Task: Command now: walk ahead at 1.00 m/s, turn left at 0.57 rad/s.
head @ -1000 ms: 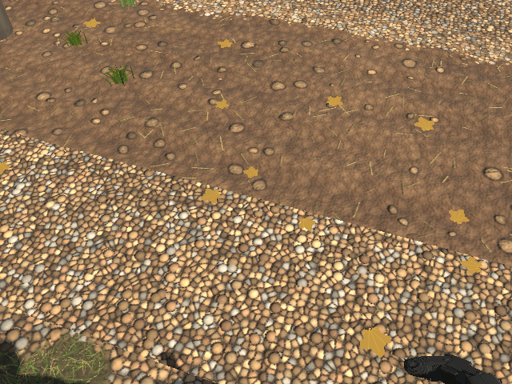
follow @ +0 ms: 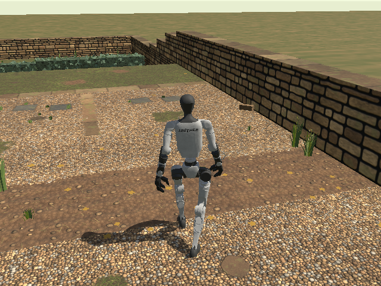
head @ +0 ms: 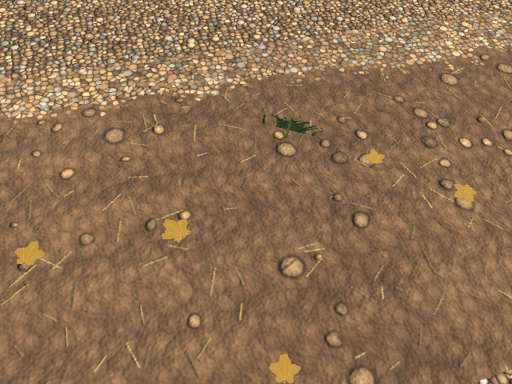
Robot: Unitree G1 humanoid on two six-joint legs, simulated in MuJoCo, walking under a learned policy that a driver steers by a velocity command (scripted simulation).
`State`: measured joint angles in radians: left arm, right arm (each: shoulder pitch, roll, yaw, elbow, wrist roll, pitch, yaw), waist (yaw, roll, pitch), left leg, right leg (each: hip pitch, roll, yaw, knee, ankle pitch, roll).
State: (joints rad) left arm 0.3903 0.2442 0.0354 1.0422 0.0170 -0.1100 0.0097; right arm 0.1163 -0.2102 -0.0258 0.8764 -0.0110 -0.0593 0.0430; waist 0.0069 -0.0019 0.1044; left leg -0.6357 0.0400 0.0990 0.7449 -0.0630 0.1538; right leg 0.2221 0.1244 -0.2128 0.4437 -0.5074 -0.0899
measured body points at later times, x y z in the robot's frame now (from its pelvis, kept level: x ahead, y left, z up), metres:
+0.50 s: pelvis +0.50 +0.04 +0.01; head +0.55 +0.06 +0.46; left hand +0.64 +0.35 -0.05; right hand +0.60 -0.26 -0.10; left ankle +0.24 +0.05 -0.63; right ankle +0.67 -0.03 -0.70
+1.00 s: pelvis +0.89 +0.29 +0.00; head +0.91 +0.30 +0.45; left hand +0.71 +0.48 -0.12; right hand +1.19 +0.24 -0.11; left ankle +0.91 +0.33 -0.70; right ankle +0.87 +0.05 -0.55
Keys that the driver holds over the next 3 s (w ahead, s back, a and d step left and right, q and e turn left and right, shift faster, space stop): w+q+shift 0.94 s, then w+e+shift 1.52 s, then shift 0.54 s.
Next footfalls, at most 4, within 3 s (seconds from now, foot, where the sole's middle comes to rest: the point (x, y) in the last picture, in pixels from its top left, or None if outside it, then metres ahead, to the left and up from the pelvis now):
0.02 left None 0.23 0.06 -0.74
0.46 right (264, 287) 0.70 -0.02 -0.74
0.92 left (137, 214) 0.94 0.36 -0.74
1.34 right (81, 122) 1.32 0.61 -0.74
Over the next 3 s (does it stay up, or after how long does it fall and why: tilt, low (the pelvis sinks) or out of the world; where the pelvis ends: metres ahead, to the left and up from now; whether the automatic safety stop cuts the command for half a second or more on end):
stays up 2.36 0.91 0.04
